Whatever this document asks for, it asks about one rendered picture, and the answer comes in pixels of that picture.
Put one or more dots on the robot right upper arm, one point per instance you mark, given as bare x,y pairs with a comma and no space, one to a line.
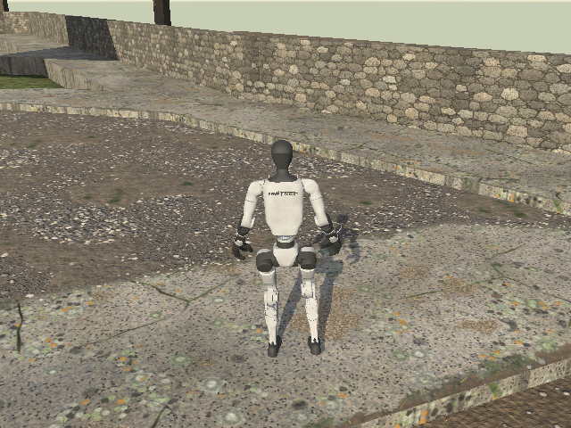
316,200

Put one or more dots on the left robot shin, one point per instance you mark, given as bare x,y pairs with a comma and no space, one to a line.
271,317

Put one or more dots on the right robot forearm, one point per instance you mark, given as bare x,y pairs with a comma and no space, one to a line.
330,231

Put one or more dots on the robot left upper arm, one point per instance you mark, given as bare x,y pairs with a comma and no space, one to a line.
250,203

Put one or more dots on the right robot hand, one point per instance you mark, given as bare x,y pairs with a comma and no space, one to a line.
336,244

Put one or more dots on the left robot hand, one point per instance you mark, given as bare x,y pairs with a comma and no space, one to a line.
244,247

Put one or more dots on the humanoid robot head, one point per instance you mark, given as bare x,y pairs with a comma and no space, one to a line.
282,154

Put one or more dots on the left robot forearm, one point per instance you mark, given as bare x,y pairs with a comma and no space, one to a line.
241,233

